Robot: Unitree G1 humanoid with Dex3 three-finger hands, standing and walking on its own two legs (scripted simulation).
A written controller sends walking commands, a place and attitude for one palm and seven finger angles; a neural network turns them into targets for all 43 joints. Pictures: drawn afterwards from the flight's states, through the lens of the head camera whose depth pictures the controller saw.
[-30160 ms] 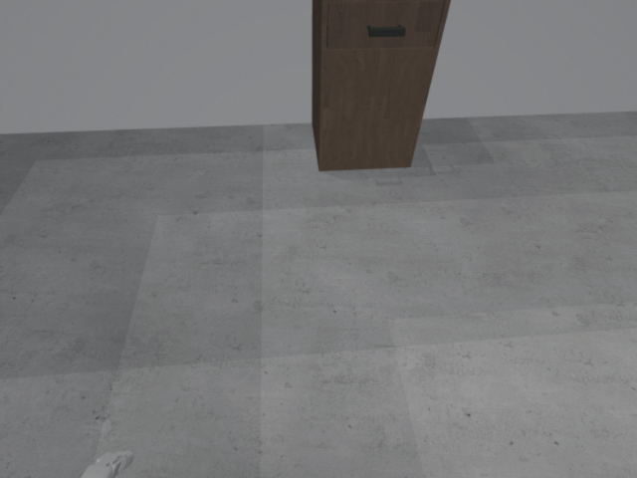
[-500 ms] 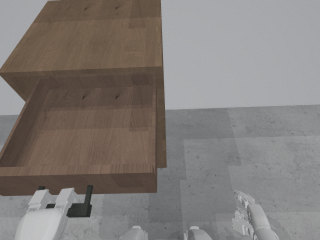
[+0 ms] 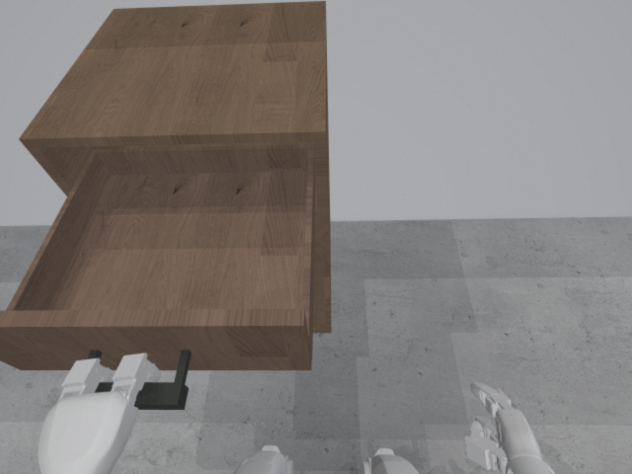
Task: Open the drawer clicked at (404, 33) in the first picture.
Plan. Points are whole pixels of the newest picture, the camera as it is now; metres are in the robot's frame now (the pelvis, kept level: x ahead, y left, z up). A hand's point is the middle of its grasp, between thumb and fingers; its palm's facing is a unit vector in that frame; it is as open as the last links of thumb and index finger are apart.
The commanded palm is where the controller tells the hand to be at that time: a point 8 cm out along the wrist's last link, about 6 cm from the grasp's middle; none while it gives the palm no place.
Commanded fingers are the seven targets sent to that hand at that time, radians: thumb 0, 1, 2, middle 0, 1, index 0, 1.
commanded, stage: lift the hand off the handle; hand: left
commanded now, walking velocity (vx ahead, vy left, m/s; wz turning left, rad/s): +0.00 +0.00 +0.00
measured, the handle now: (133, 377) +0.23 +0.25 -0.01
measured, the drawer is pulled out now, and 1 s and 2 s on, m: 0.30 0.30 0.30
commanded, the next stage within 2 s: none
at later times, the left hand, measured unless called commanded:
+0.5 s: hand (124, 420) +0.19 +0.25 -0.02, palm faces -0.04 -0.07 -1.00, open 13.7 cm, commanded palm +0.17 +0.25 +0.04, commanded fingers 0.00 -0.50 0.30 -0.30 -1.20 -0.30 -1.20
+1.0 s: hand (97, 416) +0.18 +0.26 +0.02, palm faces -0.02 -0.09 -1.00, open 13.8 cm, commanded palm +0.17 +0.25 +0.07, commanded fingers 0.00 -0.50 0.30 -0.30 -1.20 -0.30 -1.20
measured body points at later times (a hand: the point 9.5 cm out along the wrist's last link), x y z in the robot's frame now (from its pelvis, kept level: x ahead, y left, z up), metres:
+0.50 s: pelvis -0.01 +0.01 +0.00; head +0.05 -0.02 +0.45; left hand +0.18 +0.25 +0.03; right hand +0.18 -0.22 -0.11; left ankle +0.00 +0.13 -0.66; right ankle +0.02 -0.08 -0.66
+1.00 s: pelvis +0.01 +0.02 +0.02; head +0.05 -0.01 +0.47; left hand +0.18 +0.26 +0.07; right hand +0.21 -0.21 -0.07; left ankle +0.00 +0.13 -0.66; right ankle +0.02 -0.08 -0.66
